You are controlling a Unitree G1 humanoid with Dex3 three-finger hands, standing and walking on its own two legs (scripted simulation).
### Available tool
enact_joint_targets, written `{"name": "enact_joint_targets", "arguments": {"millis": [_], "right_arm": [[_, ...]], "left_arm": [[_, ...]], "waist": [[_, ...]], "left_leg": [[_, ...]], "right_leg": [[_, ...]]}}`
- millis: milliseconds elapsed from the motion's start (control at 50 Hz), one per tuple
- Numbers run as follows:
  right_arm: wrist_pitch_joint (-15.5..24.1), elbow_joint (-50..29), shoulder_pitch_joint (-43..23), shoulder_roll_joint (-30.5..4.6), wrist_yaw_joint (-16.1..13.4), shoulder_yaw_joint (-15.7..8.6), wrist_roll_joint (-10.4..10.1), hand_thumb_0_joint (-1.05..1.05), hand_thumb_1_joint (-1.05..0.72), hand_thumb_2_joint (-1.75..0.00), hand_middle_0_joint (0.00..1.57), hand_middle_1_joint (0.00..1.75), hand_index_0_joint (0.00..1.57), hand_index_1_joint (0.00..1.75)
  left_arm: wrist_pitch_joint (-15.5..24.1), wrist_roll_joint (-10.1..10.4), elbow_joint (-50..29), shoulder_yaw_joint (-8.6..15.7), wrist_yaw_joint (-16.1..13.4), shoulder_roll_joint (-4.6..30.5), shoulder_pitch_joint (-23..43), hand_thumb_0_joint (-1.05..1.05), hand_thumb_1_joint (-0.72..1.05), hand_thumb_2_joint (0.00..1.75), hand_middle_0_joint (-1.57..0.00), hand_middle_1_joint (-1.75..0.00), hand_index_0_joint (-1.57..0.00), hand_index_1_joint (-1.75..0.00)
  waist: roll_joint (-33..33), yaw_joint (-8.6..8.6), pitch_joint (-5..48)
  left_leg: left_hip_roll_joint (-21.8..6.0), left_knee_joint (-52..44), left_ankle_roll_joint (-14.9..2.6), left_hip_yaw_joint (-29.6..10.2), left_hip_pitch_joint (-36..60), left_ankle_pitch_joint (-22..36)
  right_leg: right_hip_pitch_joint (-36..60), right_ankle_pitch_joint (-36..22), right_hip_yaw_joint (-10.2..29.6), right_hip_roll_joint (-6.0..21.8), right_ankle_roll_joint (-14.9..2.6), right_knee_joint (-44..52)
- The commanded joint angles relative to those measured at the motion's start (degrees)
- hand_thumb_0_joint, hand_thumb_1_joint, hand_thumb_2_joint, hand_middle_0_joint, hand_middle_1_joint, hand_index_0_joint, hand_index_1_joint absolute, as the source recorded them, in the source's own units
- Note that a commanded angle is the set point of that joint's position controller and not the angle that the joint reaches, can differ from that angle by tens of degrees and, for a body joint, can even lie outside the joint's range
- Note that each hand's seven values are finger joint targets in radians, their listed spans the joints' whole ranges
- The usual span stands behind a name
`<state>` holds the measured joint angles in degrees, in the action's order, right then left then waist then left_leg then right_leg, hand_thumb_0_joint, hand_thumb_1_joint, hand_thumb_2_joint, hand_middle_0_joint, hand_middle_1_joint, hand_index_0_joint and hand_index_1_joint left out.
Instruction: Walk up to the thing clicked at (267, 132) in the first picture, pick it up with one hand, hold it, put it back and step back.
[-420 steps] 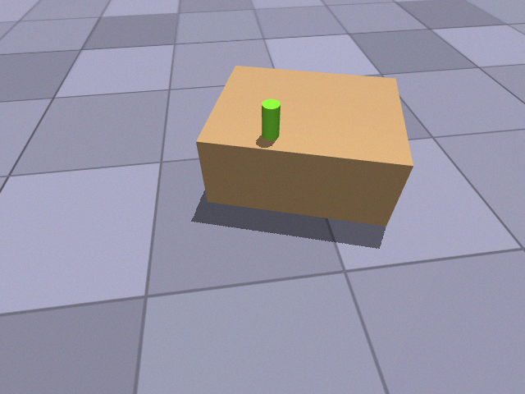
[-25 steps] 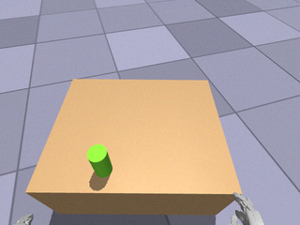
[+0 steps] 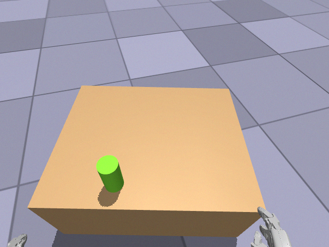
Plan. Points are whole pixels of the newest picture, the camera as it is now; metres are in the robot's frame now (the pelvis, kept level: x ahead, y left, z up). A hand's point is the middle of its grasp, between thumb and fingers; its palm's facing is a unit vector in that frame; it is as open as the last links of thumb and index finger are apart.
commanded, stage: go down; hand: left
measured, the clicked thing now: (111, 174) +0.46 +0.20 -0.25
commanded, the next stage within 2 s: none
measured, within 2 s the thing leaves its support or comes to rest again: neither
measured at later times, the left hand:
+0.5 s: hand (17, 205) +0.26 +0.34 -0.01, palm faces +0.17 -0.96 -0.23, open 17.4 cm
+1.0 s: hand (5, 180) +0.31 +0.37 +0.02, palm faces +0.18 -0.97 -0.16, open 17.1 cm
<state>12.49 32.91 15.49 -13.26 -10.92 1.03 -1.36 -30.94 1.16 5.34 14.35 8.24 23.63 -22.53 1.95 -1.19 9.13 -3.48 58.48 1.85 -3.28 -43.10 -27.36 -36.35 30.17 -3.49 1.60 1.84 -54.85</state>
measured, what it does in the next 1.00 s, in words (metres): stands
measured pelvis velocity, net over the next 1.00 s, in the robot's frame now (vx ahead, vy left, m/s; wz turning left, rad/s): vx -0.01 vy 0.01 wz -0.03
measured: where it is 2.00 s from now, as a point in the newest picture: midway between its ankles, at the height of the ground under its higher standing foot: outside the picture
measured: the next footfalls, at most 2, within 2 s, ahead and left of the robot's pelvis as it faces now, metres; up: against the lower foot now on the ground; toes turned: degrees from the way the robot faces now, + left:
none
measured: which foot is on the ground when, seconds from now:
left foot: down 0.00-1.00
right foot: down 0.00-1.00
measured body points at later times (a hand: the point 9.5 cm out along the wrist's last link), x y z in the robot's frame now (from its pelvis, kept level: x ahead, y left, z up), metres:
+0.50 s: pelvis -0.01 +0.00 +0.01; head +0.04 +0.02 +0.46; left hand +0.25 +0.39 +0.01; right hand +0.12 -0.26 -0.07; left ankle +0.01 +0.13 -0.68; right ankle -0.03 -0.14 -0.68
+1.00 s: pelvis -0.01 +0.01 +0.01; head +0.06 +0.03 +0.45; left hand +0.30 +0.42 +0.04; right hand +0.08 -0.27 -0.08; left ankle +0.01 +0.13 -0.68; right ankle -0.03 -0.14 -0.68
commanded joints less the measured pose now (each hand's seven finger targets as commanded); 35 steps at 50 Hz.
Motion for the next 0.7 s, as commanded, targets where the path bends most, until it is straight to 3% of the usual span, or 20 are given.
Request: {"name": "enact_joint_targets", "arguments": {"millis": [0,20,120,140,180,260,360,460,600,680], "right_arm": [[3.9,-8.0,-2.8,-7.9,-1.1,-2.9,0.0,0.00,-0.87,-0.89,0.20,0.30,0.20,0.30],[4.1,-8.1,-2.7,-8.8,-1.3,-3.6,-0.1,0.00,-0.87,-0.89,0.20,0.30,0.20,0.30],[5.2,-6.3,-2.6,-8.7,-1.9,-2.5,0.0,0.00,-0.87,-0.89,0.20,0.30,0.20,0.30],[5.4,-5.6,-2.1,-9.5,-2.0,-2.9,0.0,0.00,-0.88,-0.90,0.20,0.30,0.20,0.30],[5.8,-4.7,-2.8,-9.4,-2.2,-2.4,0.0,0.00,-0.88,-0.90,0.20,0.30,0.20,0.30],[6.2,-2.8,-2.4,-10.1,-2.2,-2.2,-0.1,0.00,-0.88,-0.90,0.20,0.30,0.20,0.30],[6.2,-1.7,-1.8,-10.6,-1.7,-2.2,0.1,0.00,-0.89,-0.90,0.20,0.30,0.20,0.30],[5.9,-0.6,0.4,-11.0,-1.4,-2.6,0.6,0.00,-0.90,-0.90,0.20,0.30,0.20,0.30],[4.9,0.2,2.2,-11.6,-0.9,-3.1,1.3,0.00,-0.89,-0.90,0.20,0.30,0.20,0.30],[4.4,0.7,3.2,-12.3,-0.6,-3.5,1.5,0.00,-0.89,-0.90,0.20,0.30,0.20,0.30]], "left_arm": [[2.4,0.0,-9.3,7.0,-1.0,13.5,4.1,0.00,-0.56,0.05,-0.07,-0.02,-0.05,-0.03],[2.7,0.0,-10.4,7.6,-1.1,14.3,5.9,0.00,-0.54,0.05,-0.06,-0.02,-0.05,-0.03],[5.0,0.9,-7.9,10.7,-0.7,18.5,12.5,0.00,-0.48,0.07,-0.06,-0.02,-0.04,-0.03],[5.4,1.2,-6.5,10.1,-0.3,18.1,14.6,0.00,-0.51,0.05,-0.06,-0.01,-0.04,-0.03],[6.7,1.5,-4.9,11.3,0.4,20.4,20.1,0.00,-0.47,0.07,-0.06,-0.01,-0.03,-0.03],[8.7,2.7,3.4,14.2,2.8,23.4,24.1,0.00,-0.49,0.05,-0.06,-0.01,-0.03,-0.03],[11.3,3.4,12.7,15.3,7.7,25.2,29.8,0.00,-0.51,0.04,-0.06,0.00,-0.03,-0.02],[16.6,3.5,17.0,17.8,12.0,29.5,35.2,0.00,-0.54,0.05,-0.06,0.00,-0.03,-0.02],[23.4,3.2,25.5,19.6,14.7,31.3,38.1,0.00,-0.50,0.09,-0.06,-0.01,-0.02,-0.04],[26.9,3.0,25.8,20.0,15.6,33.8,44.8,0.00,-0.48,0.09,-0.06,-0.02,-0.03,-0.04]], "waist": [[4.7,-0.72,6.1],[4.5,-0.83,6.5],[4.3,-1.01,5.8],[5.0,-1.58,6.0],[6.2,-1.62,5.3],[5.9,-0.74,6.0],[5.1,-0.72,6.7],[5.8,0.08,10.2],[5.1,0.39,9.6],[8.2,0.22,10.6]], "left_leg": [[2.5,-8.4,-2.04,1.6,10.5,14.3],[2.4,-8.5,-1.97,1.5,10.8,14.4],[2.5,-8.7,-2.08,1.5,10.9,13.3],[2.4,-9.1,-2.01,1.3,11.4,13.0],[2.3,-10.2,-1.80,1.0,11.5,12.0],[2.3,-10.7,-1.98,0.9,11.7,13.4],[2.5,-10.9,-2.13,1.3,12.4,15.6],[2.5,-10.4,-2.28,2.0,14.6,20.5],[2.0,-10.8,-2.40,2.1,14.9,21.8],[1.6,-11.3,-2.04,1.8,16.7,22.0]], "right_leg": [[-0.1,-14.5,-0.2,-2.2,-1.20,8.2],[-0.3,-14.5,-0.3,-2.3,-1.24,8.2],[0.2,-14.2,0.4,-2.1,-1.02,9.0],[0.4,-14.0,0.4,-2.1,-1.10,8.8],[-0.3,-12.6,0.3,-2.3,-1.39,8.9],[1.4,-13.6,0.2,-2.3,-1.56,9.6],[2.4,-15.6,0.5,-2.4,-1.47,10.3],[3.8,-19.7,0.7,-2.4,-1.42,9.9],[2.5,-19.7,0.5,-2.6,-1.74,9.7],[0.9,-18.6,0.5,-2.6,-2.10,9.3]]}}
